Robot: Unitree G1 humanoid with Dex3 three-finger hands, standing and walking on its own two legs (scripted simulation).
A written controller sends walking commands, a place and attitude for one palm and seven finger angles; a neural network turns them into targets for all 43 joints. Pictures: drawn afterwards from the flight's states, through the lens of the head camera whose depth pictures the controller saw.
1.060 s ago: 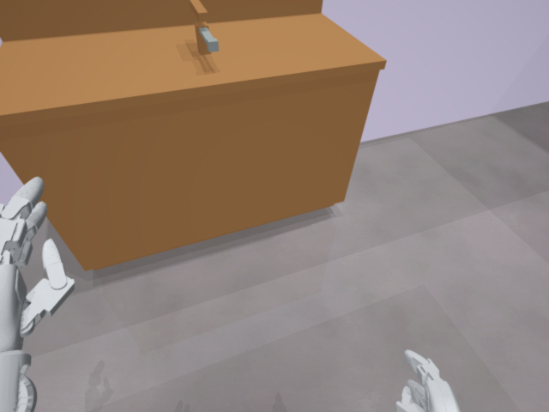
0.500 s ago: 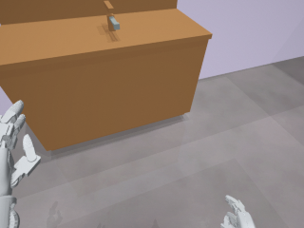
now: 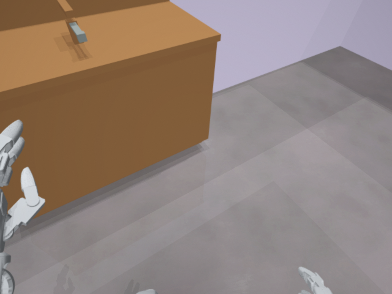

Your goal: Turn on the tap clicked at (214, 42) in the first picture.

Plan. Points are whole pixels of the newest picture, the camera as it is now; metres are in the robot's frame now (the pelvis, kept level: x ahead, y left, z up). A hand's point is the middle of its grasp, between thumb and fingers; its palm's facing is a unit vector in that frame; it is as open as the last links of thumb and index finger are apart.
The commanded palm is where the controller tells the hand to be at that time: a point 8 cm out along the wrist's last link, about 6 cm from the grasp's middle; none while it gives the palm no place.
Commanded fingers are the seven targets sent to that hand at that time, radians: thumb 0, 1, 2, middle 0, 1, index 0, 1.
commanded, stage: walk to a spot facing it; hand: left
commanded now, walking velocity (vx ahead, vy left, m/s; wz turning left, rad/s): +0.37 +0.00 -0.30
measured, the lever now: (81, 36) +0.89 +0.45 +0.09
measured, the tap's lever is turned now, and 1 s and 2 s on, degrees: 0 0 0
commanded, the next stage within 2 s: turn to face it in 0.42 s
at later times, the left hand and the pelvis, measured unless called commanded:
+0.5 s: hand (141, 110) +0.42 +0.14 +0.17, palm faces +0.21 -0.83 -0.52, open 7.4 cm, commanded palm +0.36 +0.19 +0.18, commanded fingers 0.00 0.90 0.90 -0.20 -0.30 -0.20 -0.30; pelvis +0.14 -0.05 -0.03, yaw -13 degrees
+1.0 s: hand (140, 89) +0.48 +0.15 +0.18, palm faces +0.32 -0.87 -0.37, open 7.4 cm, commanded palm +0.41 +0.19 +0.18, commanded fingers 0.00 0.90 0.90 -0.20 -0.30 -0.20 -0.30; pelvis +0.23 -0.07 -0.01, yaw -5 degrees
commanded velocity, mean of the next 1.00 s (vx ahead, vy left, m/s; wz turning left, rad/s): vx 0.15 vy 0.00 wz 0.12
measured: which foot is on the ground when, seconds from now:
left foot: up 0.00-0.08, down 0.10-0.48, up 0.50-0.84, down 0.86-1.00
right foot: down 0.00-0.12, up 0.14-0.46, down 0.48-0.88, up 0.90-1.00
